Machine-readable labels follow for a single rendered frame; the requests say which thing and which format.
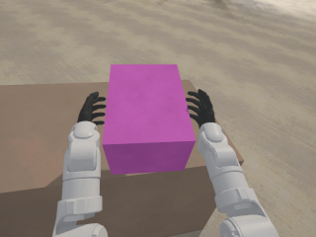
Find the carton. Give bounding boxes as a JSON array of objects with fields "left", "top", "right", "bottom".
[{"left": 102, "top": 64, "right": 196, "bottom": 175}]

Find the robot right hand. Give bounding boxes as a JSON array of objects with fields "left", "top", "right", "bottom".
[{"left": 186, "top": 89, "right": 216, "bottom": 129}]

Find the robot left hand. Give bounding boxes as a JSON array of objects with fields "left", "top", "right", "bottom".
[{"left": 77, "top": 91, "right": 106, "bottom": 125}]

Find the robot left forearm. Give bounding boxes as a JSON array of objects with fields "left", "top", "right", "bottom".
[{"left": 52, "top": 120, "right": 103, "bottom": 237}]

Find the robot right forearm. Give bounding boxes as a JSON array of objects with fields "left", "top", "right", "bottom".
[{"left": 197, "top": 122, "right": 279, "bottom": 237}]

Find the pedestal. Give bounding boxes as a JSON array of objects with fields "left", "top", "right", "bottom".
[{"left": 0, "top": 79, "right": 245, "bottom": 237}]

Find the left robot upper arm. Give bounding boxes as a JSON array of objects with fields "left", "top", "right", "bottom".
[{"left": 55, "top": 223, "right": 108, "bottom": 237}]

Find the right robot upper arm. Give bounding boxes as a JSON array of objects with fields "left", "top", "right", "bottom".
[{"left": 219, "top": 213, "right": 278, "bottom": 237}]

